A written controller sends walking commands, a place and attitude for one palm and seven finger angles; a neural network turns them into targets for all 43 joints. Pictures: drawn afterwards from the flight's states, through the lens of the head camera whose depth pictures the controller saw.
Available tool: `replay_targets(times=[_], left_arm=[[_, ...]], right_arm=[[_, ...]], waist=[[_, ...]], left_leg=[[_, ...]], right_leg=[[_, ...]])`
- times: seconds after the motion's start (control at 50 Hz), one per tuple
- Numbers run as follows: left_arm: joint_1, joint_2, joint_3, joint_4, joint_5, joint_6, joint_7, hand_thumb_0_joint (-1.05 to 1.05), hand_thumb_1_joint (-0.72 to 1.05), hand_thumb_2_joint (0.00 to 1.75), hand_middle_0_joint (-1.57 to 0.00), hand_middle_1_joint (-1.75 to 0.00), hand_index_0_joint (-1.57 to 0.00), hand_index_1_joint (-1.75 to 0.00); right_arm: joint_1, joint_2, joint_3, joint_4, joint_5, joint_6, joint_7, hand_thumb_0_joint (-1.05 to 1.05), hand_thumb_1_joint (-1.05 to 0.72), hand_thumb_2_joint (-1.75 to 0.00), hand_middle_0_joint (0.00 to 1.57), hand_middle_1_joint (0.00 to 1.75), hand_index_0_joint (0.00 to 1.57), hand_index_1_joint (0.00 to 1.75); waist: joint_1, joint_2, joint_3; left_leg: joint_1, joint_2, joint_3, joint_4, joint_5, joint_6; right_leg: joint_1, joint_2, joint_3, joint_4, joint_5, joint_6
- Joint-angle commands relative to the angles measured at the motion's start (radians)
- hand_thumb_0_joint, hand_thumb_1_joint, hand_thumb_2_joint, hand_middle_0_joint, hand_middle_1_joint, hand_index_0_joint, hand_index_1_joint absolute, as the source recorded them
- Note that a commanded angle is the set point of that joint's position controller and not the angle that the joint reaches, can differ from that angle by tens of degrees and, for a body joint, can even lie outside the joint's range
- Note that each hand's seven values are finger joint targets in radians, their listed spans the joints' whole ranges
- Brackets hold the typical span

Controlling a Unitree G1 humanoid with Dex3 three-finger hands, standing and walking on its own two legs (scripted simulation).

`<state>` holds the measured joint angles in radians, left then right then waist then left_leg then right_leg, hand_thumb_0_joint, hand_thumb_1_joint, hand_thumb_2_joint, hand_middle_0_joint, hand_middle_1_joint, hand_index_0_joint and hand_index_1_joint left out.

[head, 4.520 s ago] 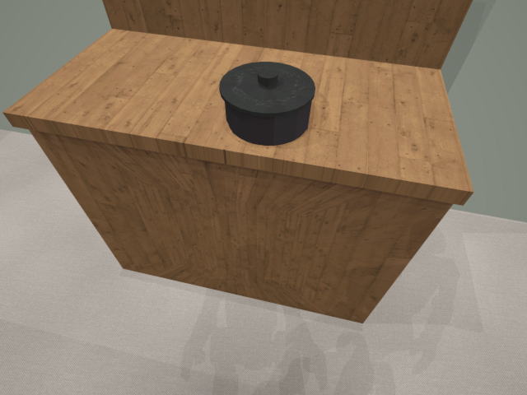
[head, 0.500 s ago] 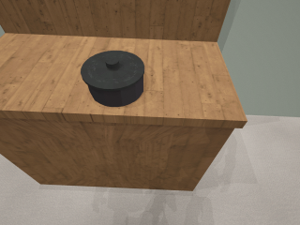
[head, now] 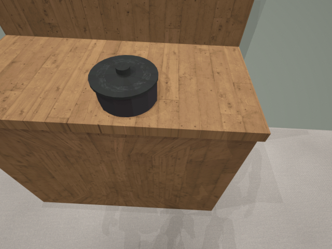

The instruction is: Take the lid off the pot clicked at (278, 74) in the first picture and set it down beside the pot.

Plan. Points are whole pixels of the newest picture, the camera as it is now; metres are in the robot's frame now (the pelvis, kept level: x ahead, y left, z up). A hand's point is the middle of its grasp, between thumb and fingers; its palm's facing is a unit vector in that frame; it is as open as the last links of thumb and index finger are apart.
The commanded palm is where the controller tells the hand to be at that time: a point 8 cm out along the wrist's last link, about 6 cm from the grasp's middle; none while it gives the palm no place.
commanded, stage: shuffle to correct the standing spot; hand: left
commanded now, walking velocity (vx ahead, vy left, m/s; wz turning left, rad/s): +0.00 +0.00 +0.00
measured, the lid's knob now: (122, 68) +0.54 +0.16 +0.14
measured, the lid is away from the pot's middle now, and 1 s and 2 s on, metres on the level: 0.00 0.00 0.00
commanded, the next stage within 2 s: come to a stop and stand still in 0.44 s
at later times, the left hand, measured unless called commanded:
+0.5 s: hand out of the picture +0.04 +0.21 -0.18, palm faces +0.01 -0.98 -0.18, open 7.4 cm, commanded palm none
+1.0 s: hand (99, 239) +0.17 +0.20 -0.17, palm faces +0.05 -0.97 -0.22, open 7.3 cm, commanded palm none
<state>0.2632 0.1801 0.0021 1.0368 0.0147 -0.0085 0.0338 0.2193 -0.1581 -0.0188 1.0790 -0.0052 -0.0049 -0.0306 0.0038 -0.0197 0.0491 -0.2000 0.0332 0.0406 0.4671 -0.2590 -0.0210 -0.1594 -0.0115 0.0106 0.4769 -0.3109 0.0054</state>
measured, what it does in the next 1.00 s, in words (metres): steps on the spot: right foot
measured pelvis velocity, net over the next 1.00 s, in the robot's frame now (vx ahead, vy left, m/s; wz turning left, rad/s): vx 0.07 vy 0.01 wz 0.03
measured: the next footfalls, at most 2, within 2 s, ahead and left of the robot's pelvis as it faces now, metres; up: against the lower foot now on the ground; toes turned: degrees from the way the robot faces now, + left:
right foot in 0.72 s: +0.17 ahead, -0.08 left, +0.00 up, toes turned -1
left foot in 1.12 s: +0.10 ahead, +0.14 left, +0.00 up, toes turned +1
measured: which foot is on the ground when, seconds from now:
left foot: down 0.00-0.74, up 0.76-1.00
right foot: down 0.00-0.40, up 0.42-0.70, down 0.72-1.00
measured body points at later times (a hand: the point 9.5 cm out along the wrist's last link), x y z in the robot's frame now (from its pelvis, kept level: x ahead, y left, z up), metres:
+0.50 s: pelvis +0.04 +0.03 +0.00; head +0.08 +0.05 +0.44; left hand +0.04 +0.27 -0.17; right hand +0.02 -0.20 -0.15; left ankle -0.01 +0.13 -0.74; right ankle -0.03 -0.09 -0.68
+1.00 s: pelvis +0.07 +0.01 +0.00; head +0.12 +0.02 +0.44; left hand +0.17 +0.25 -0.15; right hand +0.15 -0.23 -0.15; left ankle +0.06 +0.15 -0.69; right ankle +0.13 -0.08 -0.74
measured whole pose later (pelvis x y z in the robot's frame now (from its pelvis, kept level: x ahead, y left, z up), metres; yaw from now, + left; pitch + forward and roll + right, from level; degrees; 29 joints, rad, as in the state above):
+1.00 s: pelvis +0.07 +0.01 +0.00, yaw +2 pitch -1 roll +2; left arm 0.14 0.17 0.04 0.90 0.03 0.00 0.04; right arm 0.16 -0.17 -0.07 0.97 0.00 0.03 -0.03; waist 0.00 -0.05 0.12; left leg -0.42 -0.01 0.00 0.93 -0.48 -0.04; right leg -0.34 -0.03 -0.04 0.55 -0.20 -0.04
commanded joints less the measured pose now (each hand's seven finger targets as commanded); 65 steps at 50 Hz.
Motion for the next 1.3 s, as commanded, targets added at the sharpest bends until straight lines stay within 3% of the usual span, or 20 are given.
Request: replay_targets(times=[0.0,0.08,0.22,0.32,0.34,0.38,0.4,0.46,0.56,0.66,0.7,0.72,0.78,0.86,0.92,1.06,1.08,1.12,1.2,1.28], left_arm=[[0.061,0.112,0.025,-0.044,-0.005,-0.013,0.005,0.00,0.90,0.90,-0.20,-0.30,-0.20,-0.30],[0.062,0.109,0.024,-0.042,-0.006,-0.013,0.005,0.00,0.90,0.90,-0.20,-0.30,-0.20,-0.30],[0.090,0.151,0.054,-0.053,0.003,0.000,-0.011,0.00,0.90,0.90,-0.20,-0.30,-0.20,-0.30],[0.074,0.147,0.071,-0.072,0.007,-0.010,-0.011,0.00,0.90,0.90,-0.20,-0.30,-0.20,-0.30],[0.058,0.127,0.069,-0.082,0.008,-0.009,-0.014,0.00,0.90,0.90,-0.20,-0.30,-0.20,-0.30],[0.018,0.061,0.058,-0.115,0.007,-0.010,-0.022,0.00,0.90,0.90,-0.20,-0.30,-0.20,-0.30],[-0.039,0.064,0.051,-0.135,0.011,-0.016,-0.016,0.00,0.90,0.90,-0.20,-0.30,-0.20,-0.30],[-0.076,0.046,0.056,-0.141,0.001,-0.033,-0.020,0.00,0.90,0.90,-0.20,-0.30,-0.20,-0.30],[-0.116,0.008,0.051,-0.173,-0.002,-0.018,-0.040,0.00,0.90,0.90,-0.20,-0.30,-0.20,-0.30],[0.050,0.052,0.059,-0.122,-0.007,-0.034,-0.014,0.00,0.90,0.90,-0.20,-0.30,-0.20,-0.30],[0.125,0.167,0.077,-0.083,-0.002,-0.041,0.006,0.00,0.90,0.90,-0.20,-0.30,-0.20,-0.30],[0.130,0.181,0.072,-0.083,-0.002,-0.035,0.006,0.00,0.90,0.90,-0.20,-0.30,-0.20,-0.30],[0.034,0.152,0.075,-0.122,0.004,-0.025,0.025,0.00,0.90,0.90,-0.20,-0.30,-0.20,-0.30],[-0.043,0.168,0.085,-0.168,0.011,-0.005,0.028,0.00,0.90,0.90,-0.20,-0.30,-0.20,-0.30],[-0.057,0.181,0.090,-0.194,0.017,0.003,0.020,0.00,0.90,0.90,-0.20,-0.30,-0.20,-0.30],[-0.077,0.170,0.082,-0.213,0.016,0.022,0.009,0.00,0.90,0.90,-0.20,-0.30,-0.20,-0.30],[-0.069,0.139,0.071,-0.215,0.010,0.028,0.004,0.00,0.90,0.90,-0.20,-0.30,-0.20,-0.30],[-0.067,0.068,0.056,-0.222,-0.002,0.039,-0.001,0.00,0.90,0.90,-0.20,-0.30,-0.20,-0.30],[0.008,0.108,0.077,-0.151,0.012,0.041,-0.023,0.00,0.90,0.90,-0.20,-0.30,-0.20,-0.30],[0.022,0.085,0.073,-0.128,0.011,0.024,-0.030,0.00,0.90,0.90,-0.20,-0.30,-0.20,-0.30]], right_arm=[[0.044,-0.100,-0.012,-0.038,0.002,-0.020,-0.003,0.00,-0.90,-0.90,0.20,0.30,0.20,0.30],[0.044,-0.097,-0.013,-0.033,0.001,-0.019,-0.003,0.00,-0.90,-0.90,0.20,0.30,0.20,0.30],[0.065,-0.089,-0.021,-0.057,-0.010,-0.007,0.015,0.00,-0.90,-0.90,0.20,0.30,0.20,0.30],[0.124,-0.073,-0.023,-0.067,-0.009,-0.024,0.018,0.00,-0.90,-0.90,0.20,0.30,0.20,0.30],[0.176,-0.083,-0.023,-0.053,-0.009,-0.033,0.017,0.00,-0.90,-0.90,0.20,0.30,0.20,0.30],[0.310,-0.172,-0.044,-0.023,-0.020,-0.041,0.006,0.00,-0.90,-0.90,0.20,0.30,0.20,0.30],[0.366,-0.162,-0.039,-0.010,-0.024,-0.042,-0.003,0.00,-0.90,-0.90,0.20,0.30,0.20,0.30],[0.316,-0.112,-0.020,-0.029,-0.025,-0.060,-0.012,0.00,-0.90,-0.90,0.20,0.30,0.20,0.30],[0.258,-0.108,-0.018,-0.043,-0.024,-0.070,-0.016,0.00,-0.90,-0.90,0.20,0.30,0.20,0.30],[0.225,-0.094,-0.016,-0.038,-0.003,-0.054,-0.021,0.00,-0.90,-0.90,0.20,0.30,0.20,0.30],[0.259,-0.054,-0.024,-0.047,0.013,-0.041,-0.019,0.00,-0.90,-0.90,0.20,0.30,0.20,0.30],[0.253,-0.056,-0.035,-0.050,0.016,-0.026,-0.025,0.00,-0.90,-0.90,0.20,0.30,0.20,0.30],[0.186,-0.036,-0.043,-0.055,0.013,0.007,-0.027,0.00,-0.90,-0.90,0.20,0.30,0.20,0.30],[0.148,-0.030,-0.054,-0.075,0.010,0.030,-0.008,0.00,-0.90,-0.90,0.20,0.30,0.20,0.30],[0.112,-0.046,-0.058,-0.112,0.000,0.042,0.007,0.00,-0.90,-0.90,0.20,0.30,0.20,0.30],[0.126,-0.037,-0.044,-0.133,-0.001,0.008,0.017,0.00,-0.90,-0.90,0.20,0.30,0.20,0.30],[0.134,-0.063,-0.045,-0.136,-0.004,0.001,0.013,0.00,-0.90,-0.90,0.20,0.30,0.20,0.30],[0.081,-0.169,-0.051,-0.186,-0.029,-0.004,0.009,0.00,-0.90,-0.90,0.20,0.30,0.20,0.30],[-0.031,-0.151,-0.034,-0.200,-0.025,-0.015,-0.004,0.00,-0.90,-0.90,0.20,0.30,0.20,0.30],[0.079,-0.137,-0.038,-0.161,-0.020,-0.031,-0.012,0.00,-0.90,-0.90,0.20,0.30,0.20,0.30]], waist=[[0.003,0.008,-0.033],[0.004,0.020,-0.025],[0.018,-0.097,0.087],[-0.015,-0.097,0.096],[-0.034,-0.023,0.078],[-0.077,0.330,0.036],[-0.099,0.327,0.060],[-0.059,0.130,0.024],[-0.033,0.122,0.002],[0.046,0.046,-0.120],[0.042,-0.175,-0.207],[0.035,-0.173,-0.195],[0.025,-0.213,-0.091],[0.002,-0.085,-0.111],[0.003,-0.134,-0.090],[-0.031,-0.113,-0.099],[-0.035,-0.023,-0.073],[-0.044,0.322,0.030],[0.022,0.174,0.048],[-0.017,0.090,-0.015]], left_leg=[[0.047,0.062,-0.067,-0.058,0.215,0.030],[0.045,0.062,-0.065,-0.062,0.203,0.029],[-0.118,-0.023,0.014,0.068,-0.145,0.023],[-0.047,-0.017,0.024,0.052,-0.082,0.028],[0.020,0.002,-0.017,-0.014,-0.023,0.043],[0.185,0.226,-0.337,-0.176,0.125,0.172],[0.243,0.277,-0.423,-0.210,0.329,0.240],[0.222,0.284,-0.350,-0.130,0.701,0.288],[0.134,0.201,-0.174,-0.167,0.614,0.213],[0.056,0.114,-0.089,0.037,0.621,0.069],[-0.180,-0.026,-0.014,0.207,-0.076,-0.005],[-0.179,-0.044,-0.012,0.300,-0.378,-0.014],[-0.218,-0.016,-0.068,0.460,-0.417,-0.011],[-0.183,-0.040,-0.042,0.496,-0.275,-0.022],[-0.181,-0.048,-0.033,0.523,-0.200,-0.026],[0.113,-0.066,0.013,0.030,-0.006,0.000],[0.154,-0.032,-0.028,-0.051,-0.030,0.013],[-0.102,0.264,-0.453,-0.328,-0.263,0.158],[-0.201,0.215,-0.373,-0.340,-0.289,0.173],[0.011,0.194,-0.297,-0.300,-0.080,0.149]], right_leg=[[-0.049,-0.082,0.074,-0.086,0.255,-0.032],[-0.053,-0.083,0.074,-0.093,0.245,-0.034],[-0.088,-0.146,0.196,-0.210,-0.257,-0.107],[-0.141,-0.174,0.174,-0.137,-0.103,-0.134],[-0.165,-0.120,0.098,-0.036,-0.057,-0.110],[-0.362,0.030,-0.124,0.329,-0.189,-0.040],[-0.491,0.025,-0.079,0.507,-0.309,-0.044],[-0.508,-0.043,-0.015,0.648,-0.267,-0.058],[-0.362,-0.044,-0.062,0.424,-0.149,-0.041],[0.069,-0.035,-0.046,-0.048,0.353,-0.020],[0.312,-0.336,0.247,0.056,1.115,-0.181],[0.269,-0.411,0.243,0.029,1.251,-0.258],[0.100,-0.379,0.266,0.000,1.126,-0.296],[-0.017,-0.316,0.187,-0.048,0.817,-0.262],[-0.104,-0.282,0.177,-0.103,0.559,-0.231],[-0.255,-0.185,0.141,-0.094,-0.017,-0.119],[-0.317,-0.139,0.104,-0.049,-0.135,-0.079],[-0.334,0.028,-0.029,0.270,-0.227,0.004],[-0.291,0.017,0.060,0.535,-0.093,-0.011],[-0.385,0.012,0.041,0.580,-0.045,0.004]])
